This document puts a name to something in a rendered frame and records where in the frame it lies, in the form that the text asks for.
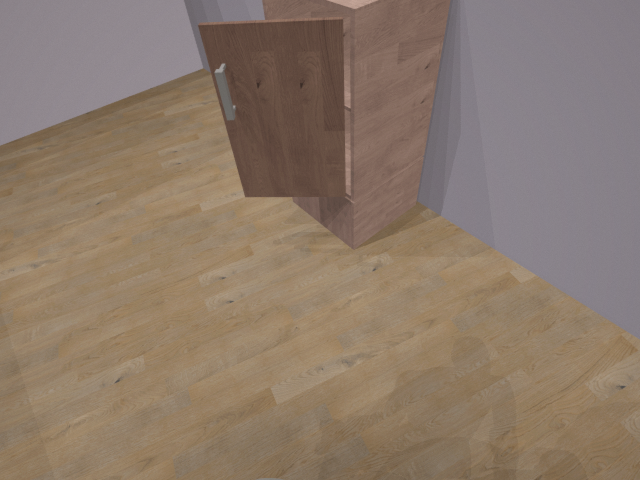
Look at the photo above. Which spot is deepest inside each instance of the cupboard door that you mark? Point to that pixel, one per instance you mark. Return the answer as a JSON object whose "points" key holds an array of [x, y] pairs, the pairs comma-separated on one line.
{"points": [[286, 78]]}

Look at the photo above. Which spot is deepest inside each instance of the handle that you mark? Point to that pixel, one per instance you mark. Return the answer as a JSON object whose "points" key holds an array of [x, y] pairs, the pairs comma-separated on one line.
{"points": [[224, 92]]}

